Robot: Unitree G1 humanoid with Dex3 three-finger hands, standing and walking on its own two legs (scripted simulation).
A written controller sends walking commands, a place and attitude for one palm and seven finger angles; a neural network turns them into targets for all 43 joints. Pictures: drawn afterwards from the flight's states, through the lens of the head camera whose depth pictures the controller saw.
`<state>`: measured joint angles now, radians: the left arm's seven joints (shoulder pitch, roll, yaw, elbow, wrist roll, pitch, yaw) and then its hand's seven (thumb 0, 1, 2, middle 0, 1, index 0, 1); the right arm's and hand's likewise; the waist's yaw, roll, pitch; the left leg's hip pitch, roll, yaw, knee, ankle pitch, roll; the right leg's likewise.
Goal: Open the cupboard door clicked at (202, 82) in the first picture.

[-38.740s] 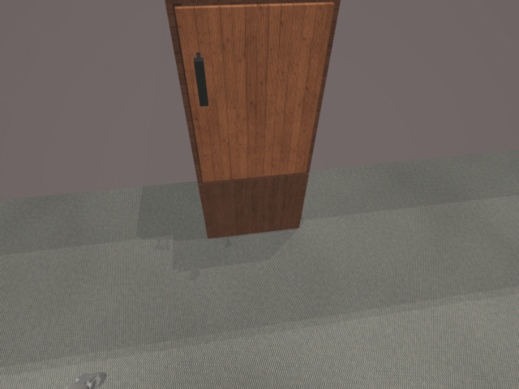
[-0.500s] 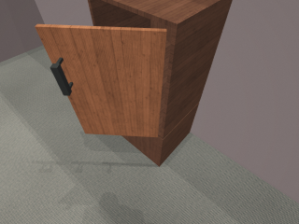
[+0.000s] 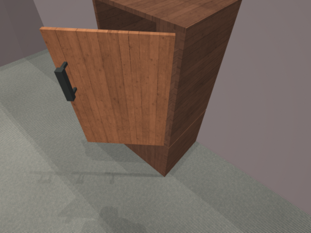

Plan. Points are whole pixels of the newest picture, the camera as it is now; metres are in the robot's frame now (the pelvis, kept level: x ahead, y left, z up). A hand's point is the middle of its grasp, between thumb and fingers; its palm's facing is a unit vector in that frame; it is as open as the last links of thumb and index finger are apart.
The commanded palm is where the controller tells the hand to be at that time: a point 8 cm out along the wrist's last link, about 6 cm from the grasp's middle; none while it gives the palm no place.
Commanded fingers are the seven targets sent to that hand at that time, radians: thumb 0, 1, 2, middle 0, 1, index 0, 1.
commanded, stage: shuffle to correct the standing spot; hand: left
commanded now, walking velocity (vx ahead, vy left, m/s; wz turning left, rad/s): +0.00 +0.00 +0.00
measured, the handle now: (68, 81) +0.57 +0.35 +0.05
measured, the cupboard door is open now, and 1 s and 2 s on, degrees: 38 38 38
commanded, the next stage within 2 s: come to a stop and stand still in 0.94 s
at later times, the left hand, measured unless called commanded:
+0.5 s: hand out of the picture +0.01 +0.23 -0.19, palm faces +0.05 -0.97 -0.24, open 7.4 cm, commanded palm none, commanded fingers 0.00 0.90 0.90 -0.20 -0.30 -0.20 -0.30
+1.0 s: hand out of the picture -0.01 +0.27 -0.16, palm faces +0.07 -0.97 -0.24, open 7.4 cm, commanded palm none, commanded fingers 0.00 0.90 0.90 -0.20 -0.30 -0.20 -0.30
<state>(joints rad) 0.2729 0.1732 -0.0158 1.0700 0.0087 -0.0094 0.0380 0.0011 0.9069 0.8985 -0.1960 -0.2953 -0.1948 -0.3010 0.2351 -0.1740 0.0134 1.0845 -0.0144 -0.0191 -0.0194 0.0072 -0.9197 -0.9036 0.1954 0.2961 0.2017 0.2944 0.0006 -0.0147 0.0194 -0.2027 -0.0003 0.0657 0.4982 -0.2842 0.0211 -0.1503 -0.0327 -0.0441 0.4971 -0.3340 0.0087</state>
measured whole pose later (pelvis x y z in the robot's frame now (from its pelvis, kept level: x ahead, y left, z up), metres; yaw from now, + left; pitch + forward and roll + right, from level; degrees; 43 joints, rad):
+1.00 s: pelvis -0.01 +0.08 +0.00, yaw +0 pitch +1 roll +4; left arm 0.32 0.18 0.04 0.99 0.04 0.01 0.03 0.00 0.90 0.90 -0.20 -0.30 -0.20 -0.30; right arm 0.18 -0.21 -0.05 0.95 -0.01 0.06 0.03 0.01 -0.91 -0.90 0.19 0.30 0.20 0.29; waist 0.04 -0.05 0.04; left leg -0.47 0.04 0.05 0.87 -0.33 -0.04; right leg -0.21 -0.17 -0.09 0.53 -0.32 0.05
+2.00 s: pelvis -0.01 +0.11 +0.00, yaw +0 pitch +0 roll +0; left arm 0.29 0.16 -0.01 1.05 0.01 -0.01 0.04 0.00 0.92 0.90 -0.20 -0.30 -0.20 -0.30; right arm 0.27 -0.17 0.01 1.06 -0.02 -0.01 -0.02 0.01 -0.93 -0.90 0.20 0.30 0.20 0.29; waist -0.01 0.02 0.00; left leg -0.21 0.01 0.10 0.47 -0.25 0.02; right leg -0.18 0.04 -0.07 0.47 -0.29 -0.06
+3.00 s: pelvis -0.02 +0.10 -0.03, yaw +1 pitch +8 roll +2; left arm 0.27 0.17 0.13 0.21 -0.24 -0.47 -0.21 0.00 0.76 0.83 -0.20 -0.40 -0.20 -0.41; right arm 0.17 -0.26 -0.04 0.68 0.01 -0.25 -0.02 0.01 -0.90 -0.90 0.20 0.30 0.20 0.29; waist -0.02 -0.01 -0.11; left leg -0.55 -0.01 0.09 0.77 -0.36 0.02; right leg -0.54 0.00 -0.08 0.82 -0.43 -0.07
